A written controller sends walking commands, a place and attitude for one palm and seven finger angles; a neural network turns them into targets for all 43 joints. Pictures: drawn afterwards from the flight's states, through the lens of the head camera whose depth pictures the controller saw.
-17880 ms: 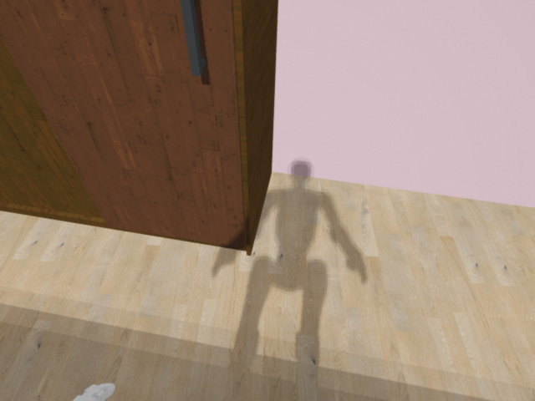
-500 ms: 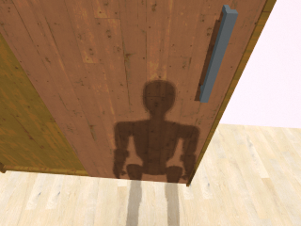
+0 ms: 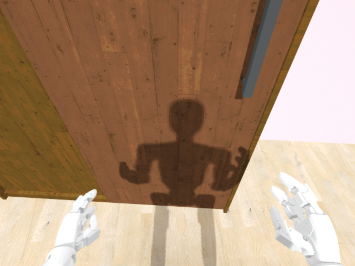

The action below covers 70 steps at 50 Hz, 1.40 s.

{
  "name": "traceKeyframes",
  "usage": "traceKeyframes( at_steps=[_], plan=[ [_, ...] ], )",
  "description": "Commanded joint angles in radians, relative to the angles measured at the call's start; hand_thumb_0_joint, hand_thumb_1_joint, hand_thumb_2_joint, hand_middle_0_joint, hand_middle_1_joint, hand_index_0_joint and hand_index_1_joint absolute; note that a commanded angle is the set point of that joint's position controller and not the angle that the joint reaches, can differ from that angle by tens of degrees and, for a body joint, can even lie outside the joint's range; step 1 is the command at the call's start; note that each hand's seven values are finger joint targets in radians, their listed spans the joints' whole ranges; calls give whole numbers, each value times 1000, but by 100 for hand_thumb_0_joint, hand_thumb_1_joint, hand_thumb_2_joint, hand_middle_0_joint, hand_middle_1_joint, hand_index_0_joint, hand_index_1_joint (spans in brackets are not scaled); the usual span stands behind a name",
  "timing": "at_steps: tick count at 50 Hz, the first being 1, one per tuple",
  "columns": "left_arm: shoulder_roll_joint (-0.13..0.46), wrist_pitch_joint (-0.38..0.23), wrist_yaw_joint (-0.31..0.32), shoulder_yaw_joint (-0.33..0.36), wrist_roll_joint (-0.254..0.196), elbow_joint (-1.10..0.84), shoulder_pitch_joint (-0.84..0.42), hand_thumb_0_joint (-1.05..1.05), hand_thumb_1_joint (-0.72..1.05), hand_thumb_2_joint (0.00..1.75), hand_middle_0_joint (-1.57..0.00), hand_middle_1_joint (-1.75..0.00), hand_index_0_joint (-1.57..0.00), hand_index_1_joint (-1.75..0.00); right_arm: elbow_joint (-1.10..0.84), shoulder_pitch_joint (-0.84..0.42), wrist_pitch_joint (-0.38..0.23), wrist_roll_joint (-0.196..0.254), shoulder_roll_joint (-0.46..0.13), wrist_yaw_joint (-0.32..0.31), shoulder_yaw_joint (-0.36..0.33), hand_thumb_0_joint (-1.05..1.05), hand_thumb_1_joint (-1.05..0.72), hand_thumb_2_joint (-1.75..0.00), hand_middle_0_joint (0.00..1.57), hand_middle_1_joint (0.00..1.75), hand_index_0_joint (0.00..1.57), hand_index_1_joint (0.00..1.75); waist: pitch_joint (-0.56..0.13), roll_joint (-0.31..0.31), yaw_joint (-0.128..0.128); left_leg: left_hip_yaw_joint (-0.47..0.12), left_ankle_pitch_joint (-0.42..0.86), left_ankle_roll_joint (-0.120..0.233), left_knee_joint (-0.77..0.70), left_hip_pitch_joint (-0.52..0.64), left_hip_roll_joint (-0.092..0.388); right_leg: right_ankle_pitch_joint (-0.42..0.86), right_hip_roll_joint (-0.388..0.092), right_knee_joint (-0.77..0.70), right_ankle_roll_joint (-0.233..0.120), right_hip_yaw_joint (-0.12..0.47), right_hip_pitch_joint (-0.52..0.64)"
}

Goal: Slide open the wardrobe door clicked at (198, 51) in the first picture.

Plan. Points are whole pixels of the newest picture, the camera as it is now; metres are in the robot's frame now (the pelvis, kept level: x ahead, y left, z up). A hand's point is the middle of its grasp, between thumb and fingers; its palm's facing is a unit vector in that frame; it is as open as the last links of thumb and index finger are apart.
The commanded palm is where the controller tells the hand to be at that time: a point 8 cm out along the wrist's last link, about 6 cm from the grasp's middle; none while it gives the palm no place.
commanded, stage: raise the hand with hooked fingers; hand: right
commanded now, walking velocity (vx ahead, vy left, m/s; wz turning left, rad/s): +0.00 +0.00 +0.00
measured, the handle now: (258, 42) +0.52 -0.14 +0.27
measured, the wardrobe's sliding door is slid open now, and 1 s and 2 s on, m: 0.00 0.00 0.00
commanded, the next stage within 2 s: move the hooked fingers beside the handle in 1.72 s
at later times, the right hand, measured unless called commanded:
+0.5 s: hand (340, 194) +0.23 -0.26 +0.14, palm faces +0.13 +0.99 -0.07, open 11.3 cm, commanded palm +0.20 -0.29 +0.16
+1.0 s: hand out of the picture +0.25 -0.29 +0.24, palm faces +0.13 +0.99 -0.09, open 13.8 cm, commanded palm +0.22 -0.34 +0.26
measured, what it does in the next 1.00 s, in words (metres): stands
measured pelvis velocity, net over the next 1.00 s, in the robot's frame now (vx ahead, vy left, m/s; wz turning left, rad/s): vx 0.01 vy -0.02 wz -0.04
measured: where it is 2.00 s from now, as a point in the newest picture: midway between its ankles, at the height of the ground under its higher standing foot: outside the picture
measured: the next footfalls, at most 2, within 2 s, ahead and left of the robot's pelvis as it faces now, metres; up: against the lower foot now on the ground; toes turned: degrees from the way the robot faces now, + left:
none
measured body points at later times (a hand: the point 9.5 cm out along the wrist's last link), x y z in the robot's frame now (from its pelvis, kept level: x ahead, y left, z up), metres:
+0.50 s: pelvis +0.00 -0.01 +0.02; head +0.00 +0.00 +0.47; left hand +0.15 +0.23 -0.06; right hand +0.22 -0.31 +0.14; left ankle -0.01 +0.10 -0.69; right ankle +0.05 -0.14 -0.69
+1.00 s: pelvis +0.01 -0.02 +0.05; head -0.03 -0.01 +0.50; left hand +0.24 +0.17 +0.00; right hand +0.24 -0.35 +0.25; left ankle -0.01 +0.10 -0.69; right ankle +0.05 -0.14 -0.69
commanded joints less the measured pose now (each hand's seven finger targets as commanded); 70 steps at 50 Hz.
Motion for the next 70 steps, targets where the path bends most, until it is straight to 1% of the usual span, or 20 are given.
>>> traceKeyframes(
  at_steps=[1, 4, 6, 9, 11, 14, 16, 18, 21, 26, 30, 36, 40, 43, 48, 52, 54, 60, 65, 70],
  plan=[
    [101, -23, 32, 15, -6, -214, -37, 0, 90, 90, -20, -30, -20, -30, -364, -64, 31, 43, -223, -41, -183, 0, -43, -70, 23, 60, 23, 60, -54, -100, -32, -57, 45, -5, -225, -38, -28, 38, 69, -88, -50, 7, 79],
    [91, -55, 53, -5, 1, -162, -5, 0, 90, 90, -20, -30, -20, -30, -518, -258, -74, 40, -183, -104, -117, 0, -36, -67, 24, 64, 24, 64, -51, -154, 29, -59, 51, -2, -229, -93, -41, 41, 51, -50, -58, 56, 135],
    [100, -84, 65, -16, 2, -122, 15, 0, 90, 90, -20, -30, -20, -30, -554, -333, -136, 36, -146, -92, -30, 0, -32, -65, 24, 68, 24, 68, -69, -120, 72, -45, 61, -4, -209, -121, -53, 34, 42, -26, -65, 72, 154],
    [127, -115, 87, -24, -9, -90, 18, 0, 90, 90, -20, -30, -20, -30, -478, -290, -120, 49, -188, -28, -9, 0, -25, -62, 25, 72, 25, 72, -65, -111, 71, -70, 37, -7, -259, -74, -46, 9, 40, -53, -66, 83, 171],
    [139, -110, 98, -31, -21, -81, -6, 0, 90, 90, -20, -30, -20, -30, -344, -242, -22, 44, -262, 6, -75, 0, -20, -60, 25, 75, 25, 75, -27, -93, 53, -107, -25, -14, -328, -31, -31, -14, 47, -79, -64, 78, 143],
    [131, -75, 114, -43, -25, -96, -56, 0, 90, 90, -20, -30, -20, -30, -242, -223, 172, 51, -326, 27, -165, 0, -13, -57, 25, 80, 25, 80, -12, -48, -12, -129, -99, -24, -392, 41, 4, -20, 55, -140, -57, 71, 137],
    [123, -52, 124, -50, -25, -108, -87, 0, 90, 90, -20, -30, -20, -30, -175, -187, 287, 95, -367, 11, -267, 0, -8, -55, 26, 82, 26, 82, -23, -5, -64, -148, -114, -26, -424, 115, 20, 2, 58, -160, -46, 73, 134],
    [112, -45, 124, -58, -29, -127, -99, 0, 90, 90, -20, -30, -20, -30, -231, -200, 339, 139, -361, -14, -319, 0, -4, -53, 26, 86, 26, 86, -40, 52, -78, -147, -38, -36, -435, 157, 34, 43, 55, -174, -38, 79, 152],
    [108, -67, 115, -60, -23, -130, -92, 0, 90, 90, -20, -30, -20, -30, -364, -240, 300, 166, -363, -49, -367, 0, 3, -50, 27, 90, 27, 90, -106, 31, -81, -114, 193, -38, -406, 231, 26, 154, 51, -203, -34, 81, 218],
    [128, -115, 93, -47, -27, -102, -32, 0, 90, 90, -20, -30, -20, -30, -444, -254, 202, 115, -271, -26, -219, 0, 15, -45, 27, 98, 27, 98, -83, -93, -36, 7, 412, -16, -358, 206, -55, 298, 53, -269, -49, 49, 373],
    [148, -109, 113, -44, -40, -79, -34, 0, 90, 90, -20, -30, -20, -30, -387, -335, 283, 106, -323, 6, -231, 0, 24, -41, 28, 103, 28, 103, 9, -103, -35, 22, 308, -16, -417, 199, -59, 212, 53, -340, -49, 58, 380],
    [135, -77, 131, -62, -34, -92, -83, 0, 90, 90, -20, -30, -20, -30, -497, -462, 371, 103, -434, -28, -359, 0, 38, -35, 29, 112, 29, 112, -125, -141, -79, 47, 402, -1, -446, 334, -67, 354, 53, -394, -42, 58, 503],
    [131, -55, 128, -76, -40, -81, -109, 0, 90, 90, -20, -30, -20, -30, -452, -546, 418, 128, -413, -11, -344, 0, 48, -31, 30, 118, 30, 118, -99, -160, -71, 52, 440, 1, -480, 358, -73, 381, 51, -425, -34, 62, 545],
    [131, -28, 130, -86, -51, -73, -128, 0, 90, 90, -20, -30, -20, -30, -353, -603, 502, 123, -406, 25, -307, 0, 50, -30, 30, 120, 30, 120, -17, -140, -62, 45, 410, -1, -523, 344, -74, 332, 49, -456, -39, 60, 533],
    [133, 25, 138, -101, -60, -87, -173, 0, 90, 90, -20, -30, -20, -30, -285, -753, 636, 105, -482, 64, -323, 0, 50, -30, 30, 120, 30, 120, -8, -111, -62, 32, 368, 0, -576, 357, -66, 290, 56, -490, -49, 64, 542],
    [128, 39, 139, -113, -55, -103, -214, 0, 90, 90, -20, -30, -20, -30, -366, -927, 633, 105, -578, 64, -385, 0, 50, -30, 30, 120, 30, 120, -108, -131, -66, 26, 371, 5, -596, 396, -64, 316, 61, -496, -53, 64, 606],
    [123, 43, 140, -117, -53, -100, -222, 0, 90, 90, -20, -30, -20, -30, -337, -944, 619, 117, -592, 68, -407, 0, 50, -30, 30, 120, 30, 120, -105, -132, -68, 21, 371, 7, -607, 399, -64, 313, 65, -497, -55, 62, 614],
    [140, 68, 135, -119, -68, -86, -238, 0, 90, 90, -20, -30, -20, -30, -155, -995, 702, 106, -627, 101, -394, 0, 50, -30, 30, 120, 30, 120, -25, -155, -72, -3, 289, 5, -644, 382, -48, 232, 69, -517, -54, 57, 555],
    [155, 90, 117, -111, -86, -103, -241, 0, 90, 90, -20, -30, -20, -30, -48, -922, 792, 105, -574, 138, -332, 0, 50, -30, 30, 120, 30, 120, 27, -38, -65, -42, 222, -10, -664, 344, -32, 186, 66, -497, -55, 61, 502],
    [151, 81, 112, -101, -78, -133, -263, 0, 90, 90, -20, -30, -20, -30, -226, -1005, 721, 121, -641, 117, -407, 0, 50, -30, 30, 120, 30, 120, -70, -59, -69, -67, 219, -9, -653, 362, -19, 219, 66, -465, -53, 56, 543]
  ],
)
